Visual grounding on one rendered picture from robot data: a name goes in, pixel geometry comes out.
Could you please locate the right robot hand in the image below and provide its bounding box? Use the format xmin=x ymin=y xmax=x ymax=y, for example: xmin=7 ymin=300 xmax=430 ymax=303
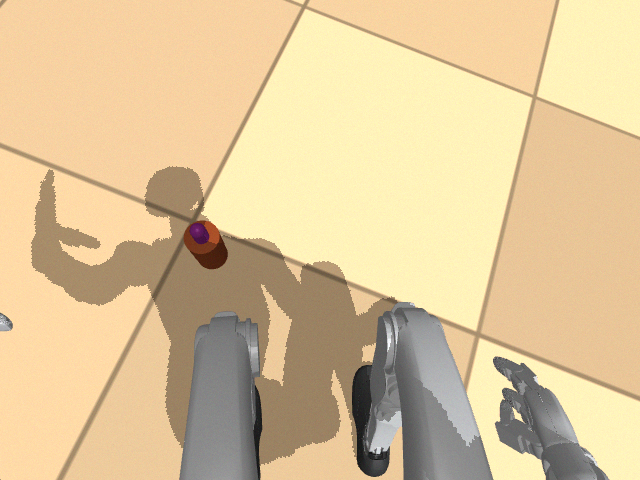
xmin=493 ymin=356 xmax=580 ymax=460

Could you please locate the right robot foot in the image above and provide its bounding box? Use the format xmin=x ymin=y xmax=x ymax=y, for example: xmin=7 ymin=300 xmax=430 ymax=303
xmin=352 ymin=365 xmax=390 ymax=477

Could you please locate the bottle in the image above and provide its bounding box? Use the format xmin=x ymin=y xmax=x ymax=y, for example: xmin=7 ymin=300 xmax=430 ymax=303
xmin=184 ymin=221 xmax=228 ymax=269

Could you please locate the right robot arm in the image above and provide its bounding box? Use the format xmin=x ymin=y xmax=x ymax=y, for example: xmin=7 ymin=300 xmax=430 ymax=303
xmin=541 ymin=443 xmax=609 ymax=480

